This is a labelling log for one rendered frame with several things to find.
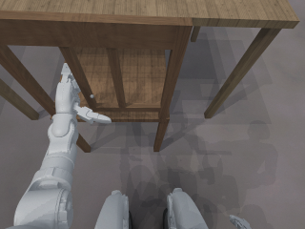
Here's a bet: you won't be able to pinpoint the left robot thigh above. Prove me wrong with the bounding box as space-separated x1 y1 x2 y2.
94 194 129 229

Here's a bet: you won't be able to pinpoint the left robot forearm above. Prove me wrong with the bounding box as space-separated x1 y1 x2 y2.
13 113 79 226

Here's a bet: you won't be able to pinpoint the table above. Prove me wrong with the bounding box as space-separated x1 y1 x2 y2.
0 0 300 120

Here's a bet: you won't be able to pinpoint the robot left hand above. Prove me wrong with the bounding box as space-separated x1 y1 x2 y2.
55 63 112 124

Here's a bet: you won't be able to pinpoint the robot right hand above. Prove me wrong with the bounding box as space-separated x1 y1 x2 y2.
229 215 252 229

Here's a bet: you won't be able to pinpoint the right robot thigh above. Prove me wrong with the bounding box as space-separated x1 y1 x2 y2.
167 192 209 229

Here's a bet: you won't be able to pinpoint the left robot upper arm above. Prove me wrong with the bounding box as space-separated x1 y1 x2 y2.
6 188 73 229

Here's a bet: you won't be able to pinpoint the robot thigh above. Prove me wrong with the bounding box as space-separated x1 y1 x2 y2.
167 192 209 229
94 194 129 229

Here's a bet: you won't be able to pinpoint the chair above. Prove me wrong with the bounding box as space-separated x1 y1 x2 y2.
0 10 193 153

